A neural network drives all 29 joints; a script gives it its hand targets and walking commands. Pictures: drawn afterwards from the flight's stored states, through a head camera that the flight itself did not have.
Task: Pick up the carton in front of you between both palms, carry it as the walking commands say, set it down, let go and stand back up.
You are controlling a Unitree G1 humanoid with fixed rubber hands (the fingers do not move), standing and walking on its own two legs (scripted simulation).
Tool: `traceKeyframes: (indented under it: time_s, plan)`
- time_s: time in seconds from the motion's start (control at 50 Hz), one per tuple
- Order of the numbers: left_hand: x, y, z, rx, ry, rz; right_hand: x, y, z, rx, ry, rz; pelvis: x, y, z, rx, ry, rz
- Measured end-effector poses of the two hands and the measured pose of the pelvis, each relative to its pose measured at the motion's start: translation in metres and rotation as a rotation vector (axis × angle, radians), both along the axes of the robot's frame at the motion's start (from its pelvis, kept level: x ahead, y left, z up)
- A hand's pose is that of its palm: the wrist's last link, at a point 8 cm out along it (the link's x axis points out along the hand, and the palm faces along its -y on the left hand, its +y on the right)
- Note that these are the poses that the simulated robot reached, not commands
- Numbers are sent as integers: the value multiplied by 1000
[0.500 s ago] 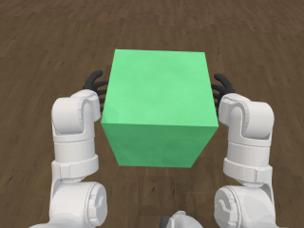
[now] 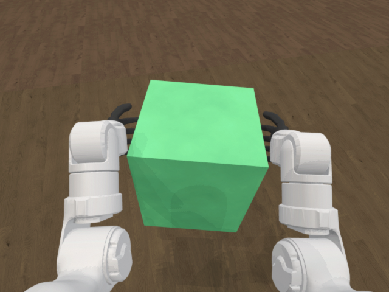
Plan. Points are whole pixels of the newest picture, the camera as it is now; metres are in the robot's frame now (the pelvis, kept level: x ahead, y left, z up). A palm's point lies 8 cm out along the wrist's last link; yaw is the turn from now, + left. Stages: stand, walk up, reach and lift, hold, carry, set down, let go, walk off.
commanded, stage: carry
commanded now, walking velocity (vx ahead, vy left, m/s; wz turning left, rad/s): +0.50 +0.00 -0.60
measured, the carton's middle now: (195, 160) +0.39 +0.00 +0.08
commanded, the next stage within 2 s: none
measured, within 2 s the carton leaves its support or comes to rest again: neither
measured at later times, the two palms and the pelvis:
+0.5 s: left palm (181, 50) +0.70 +0.03 +0.18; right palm (295, 59) +0.64 -0.27 +0.18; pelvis +0.30 -0.05 +0.04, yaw -14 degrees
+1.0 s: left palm out of the picture +1.03 +0.01 +0.25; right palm out of the picture +1.00 -0.29 +0.25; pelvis +0.64 -0.09 +0.09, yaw -2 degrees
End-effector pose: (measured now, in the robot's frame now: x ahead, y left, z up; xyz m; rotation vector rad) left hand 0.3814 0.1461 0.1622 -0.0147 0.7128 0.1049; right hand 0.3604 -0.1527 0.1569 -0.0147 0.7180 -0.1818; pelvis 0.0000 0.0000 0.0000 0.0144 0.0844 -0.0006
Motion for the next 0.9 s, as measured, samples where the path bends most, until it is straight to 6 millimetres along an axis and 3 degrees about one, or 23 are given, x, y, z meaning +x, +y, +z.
traceKeyframes:
  time_s: [0.08, 0.16, 0.24, 0.32, 0.44, 0.52, 0.66, 0.76, 0.84, 0.9]
  plan:
    - [54, -29, 5, -8, 33, -102, 23, -25, 7, -13, 33, -93, 42, 7, 17, -27, -3, -60]
    - [109, -58, 18, -21, -11, -173, 59, -51, 26, -15, -12, -172, 87, 7, 23, -38, -4, -112]
    - [167, -86, 30, -26, -56, -211, 108, -76, 38, -8, -58, -220, 143, -3, 20, -46, -3, -163]
    - [224, -107, 29, -3, -66, -210, 168, -99, 35, 0, -67, -212, 203, -26, 9, -75, -31, -205]
    - [281, -116, 11, 54, 41, -185, 246, -112, 21, 48, 40, -181, 269, -46, 30, -55, -24, -249]
    - [326, -122, 20, 47, 35, -162, 295, -119, 27, 63, 31, -173, 312, -54, 42, -32, -18, -238]
    - [429, -135, 52, 18, -64, -132, 397, -132, 54, 67, -71, -169, 413, -63, 49, -12, -5, -193]
    - [513, -139, 53, 25, -49, -146, 478, -135, 56, 36, -51, -161, 499, -63, 48, 26, -37, -153]
    - [565, -144, 54, 11, 18, -161, 524, -138, 52, 24, 18, -152, 548, -66, 67, 20, -39, -106]
    - [598, -144, 63, 0, 35, -133, 561, -139, 60, 25, 33, -133, 580, -73, 82, 10, -31, -77]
